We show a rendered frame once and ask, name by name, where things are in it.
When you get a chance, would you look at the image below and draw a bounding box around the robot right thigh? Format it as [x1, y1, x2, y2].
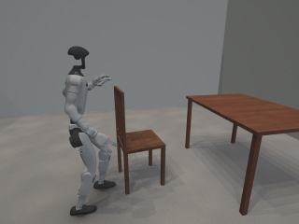
[69, 129, 97, 178]

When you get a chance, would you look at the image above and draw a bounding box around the left robot forearm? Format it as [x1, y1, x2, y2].
[87, 82, 94, 91]

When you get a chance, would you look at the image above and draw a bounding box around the chair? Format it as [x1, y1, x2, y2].
[114, 86, 166, 195]

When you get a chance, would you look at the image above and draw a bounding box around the robot right upper arm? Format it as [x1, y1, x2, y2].
[64, 75, 82, 114]

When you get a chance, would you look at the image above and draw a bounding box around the table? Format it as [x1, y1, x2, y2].
[185, 93, 299, 216]

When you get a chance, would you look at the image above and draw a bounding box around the left robot shin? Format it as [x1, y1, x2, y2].
[98, 153, 111, 184]

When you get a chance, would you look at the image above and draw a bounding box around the right robot forearm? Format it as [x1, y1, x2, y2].
[66, 105, 98, 138]

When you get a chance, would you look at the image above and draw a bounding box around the right robot hand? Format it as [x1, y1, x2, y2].
[93, 133, 117, 153]

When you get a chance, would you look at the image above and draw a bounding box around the left robot hand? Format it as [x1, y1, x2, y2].
[92, 74, 112, 87]

